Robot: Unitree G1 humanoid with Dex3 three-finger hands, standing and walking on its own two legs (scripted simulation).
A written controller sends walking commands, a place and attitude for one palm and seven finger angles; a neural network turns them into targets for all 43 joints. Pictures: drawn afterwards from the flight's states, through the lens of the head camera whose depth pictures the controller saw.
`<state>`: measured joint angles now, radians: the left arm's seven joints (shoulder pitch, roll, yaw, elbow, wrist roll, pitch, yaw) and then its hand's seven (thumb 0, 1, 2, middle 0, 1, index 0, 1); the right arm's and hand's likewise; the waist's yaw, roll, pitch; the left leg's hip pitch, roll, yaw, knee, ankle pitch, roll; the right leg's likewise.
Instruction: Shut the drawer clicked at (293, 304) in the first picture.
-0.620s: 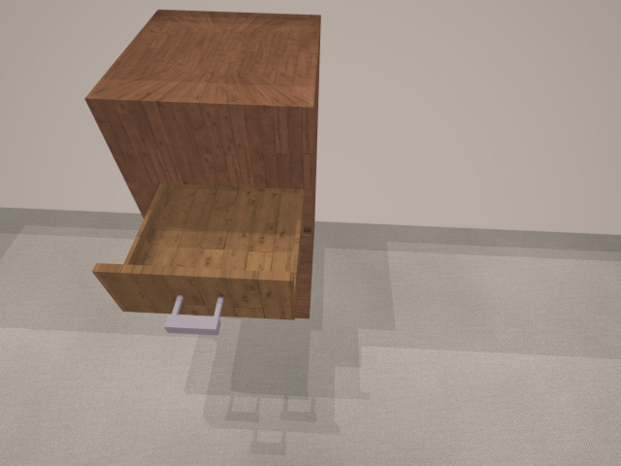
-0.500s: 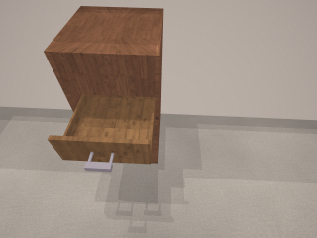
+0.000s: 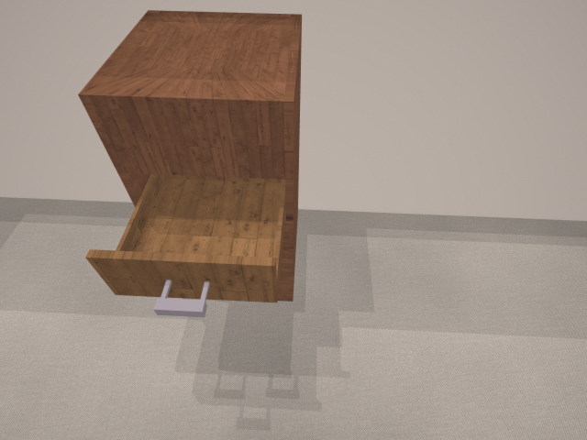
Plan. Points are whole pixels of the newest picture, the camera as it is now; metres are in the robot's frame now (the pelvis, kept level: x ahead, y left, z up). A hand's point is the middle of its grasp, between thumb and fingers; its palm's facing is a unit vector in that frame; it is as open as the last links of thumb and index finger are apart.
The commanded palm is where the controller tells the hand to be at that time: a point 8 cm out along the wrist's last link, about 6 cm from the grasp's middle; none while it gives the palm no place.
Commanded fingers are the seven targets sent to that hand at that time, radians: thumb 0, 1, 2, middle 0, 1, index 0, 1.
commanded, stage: look at it before walking up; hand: left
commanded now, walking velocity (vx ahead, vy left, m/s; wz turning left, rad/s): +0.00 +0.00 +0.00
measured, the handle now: (184, 296) +0.42 +0.26 -0.22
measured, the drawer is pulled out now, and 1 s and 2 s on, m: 0.25 0.25 0.25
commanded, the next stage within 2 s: shuffle to correct the standing spot in 0.22 s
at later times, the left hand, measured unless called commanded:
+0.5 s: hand out of the picture -0.03 +0.15 -0.18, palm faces +0.07 -0.98 -0.17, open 7.4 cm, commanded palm none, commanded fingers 0.00 0.90 0.90 -0.20 -0.30 -0.20 -0.30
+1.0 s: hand out of the picture +0.10 +0.21 -0.18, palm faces +0.05 -0.96 -0.26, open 7.3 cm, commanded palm none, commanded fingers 0.00 0.90 0.90 -0.20 -0.30 -0.20 -0.30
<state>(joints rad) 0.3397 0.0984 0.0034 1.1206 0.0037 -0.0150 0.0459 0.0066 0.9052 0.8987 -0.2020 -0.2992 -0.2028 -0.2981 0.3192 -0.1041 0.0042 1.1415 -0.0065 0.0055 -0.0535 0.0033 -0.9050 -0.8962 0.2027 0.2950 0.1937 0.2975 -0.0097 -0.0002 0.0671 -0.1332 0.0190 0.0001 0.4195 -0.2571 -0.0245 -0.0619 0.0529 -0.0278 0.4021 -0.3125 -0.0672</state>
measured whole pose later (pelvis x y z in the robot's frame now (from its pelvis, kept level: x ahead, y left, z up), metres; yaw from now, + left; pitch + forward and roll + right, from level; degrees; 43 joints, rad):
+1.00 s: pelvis +0.07 +0.02 -0.01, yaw +1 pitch -1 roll +1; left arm 0.22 0.15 0.04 1.07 0.01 -0.01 0.04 0.02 0.93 0.90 -0.20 -0.30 -0.20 -0.30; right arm 0.38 -0.07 0.01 1.15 0.00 0.01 -0.06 0.00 -0.90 -0.90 0.20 0.30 0.20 0.30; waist -0.02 0.03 0.09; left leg -0.06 -0.01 0.05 0.47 -0.39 0.01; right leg -0.24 -0.02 -0.07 0.58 -0.33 -0.03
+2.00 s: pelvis -0.06 +0.05 -0.01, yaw +1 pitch -2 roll -1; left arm 0.38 0.14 0.00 1.04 0.02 0.02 0.03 0.01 0.90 0.90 -0.20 -0.30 -0.20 -0.30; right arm 0.35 -0.14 0.00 1.03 -0.02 0.01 -0.01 0.01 -0.91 -0.90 0.20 0.29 0.19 0.30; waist 0.00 -0.02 0.03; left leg -0.29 -0.02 0.09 0.56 -0.24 0.07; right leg -0.26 0.00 -0.04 0.56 -0.27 -0.01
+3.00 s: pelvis -0.02 +0.06 +0.00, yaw +0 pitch -1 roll +0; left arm 0.33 0.12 -0.02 1.11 0.02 -0.02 0.04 0.01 0.91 0.90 -0.20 -0.30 -0.20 -0.30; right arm 0.31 -0.12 0.02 1.14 -0.01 -0.02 -0.03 0.01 -0.91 -0.90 0.20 0.30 0.19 0.30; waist 0.00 -0.02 0.02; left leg -0.17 -0.05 0.10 0.41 -0.22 0.08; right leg -0.15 -0.01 -0.01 0.42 -0.25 0.01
